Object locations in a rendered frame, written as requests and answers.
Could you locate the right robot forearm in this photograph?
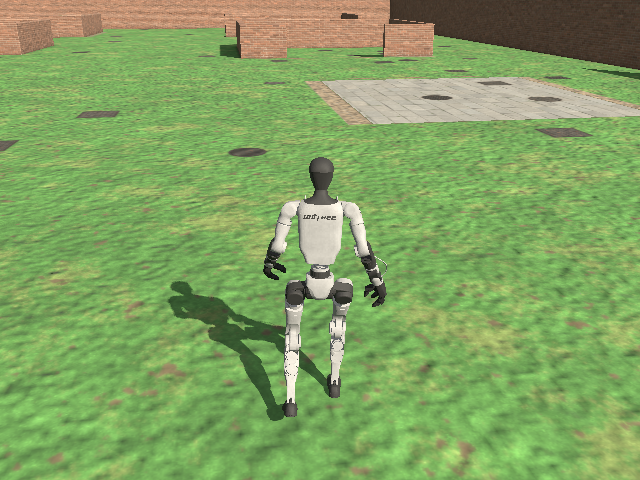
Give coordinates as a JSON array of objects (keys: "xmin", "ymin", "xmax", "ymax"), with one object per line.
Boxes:
[{"xmin": 361, "ymin": 241, "xmax": 383, "ymax": 286}]

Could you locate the robot left hand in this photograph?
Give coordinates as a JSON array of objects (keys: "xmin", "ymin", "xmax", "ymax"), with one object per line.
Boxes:
[{"xmin": 263, "ymin": 263, "xmax": 286, "ymax": 280}]

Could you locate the right robot upper arm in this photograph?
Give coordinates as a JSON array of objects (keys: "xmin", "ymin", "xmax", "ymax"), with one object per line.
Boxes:
[{"xmin": 341, "ymin": 201, "xmax": 370, "ymax": 258}]

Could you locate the humanoid robot torso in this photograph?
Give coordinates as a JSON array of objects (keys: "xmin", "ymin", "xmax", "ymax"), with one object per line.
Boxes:
[{"xmin": 297, "ymin": 195, "xmax": 344, "ymax": 300}]

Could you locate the left robot forearm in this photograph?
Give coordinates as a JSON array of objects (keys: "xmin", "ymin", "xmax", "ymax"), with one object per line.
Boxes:
[{"xmin": 264, "ymin": 238, "xmax": 281, "ymax": 268}]

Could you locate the left robot upper arm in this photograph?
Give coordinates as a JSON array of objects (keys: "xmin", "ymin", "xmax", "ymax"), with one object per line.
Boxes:
[{"xmin": 270, "ymin": 200, "xmax": 300, "ymax": 254}]

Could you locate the right robot foot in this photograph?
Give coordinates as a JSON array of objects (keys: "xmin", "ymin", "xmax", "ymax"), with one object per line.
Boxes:
[{"xmin": 327, "ymin": 374, "xmax": 341, "ymax": 398}]

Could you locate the robot right hand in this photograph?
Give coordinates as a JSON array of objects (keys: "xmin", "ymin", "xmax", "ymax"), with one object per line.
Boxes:
[{"xmin": 364, "ymin": 281, "xmax": 387, "ymax": 307}]

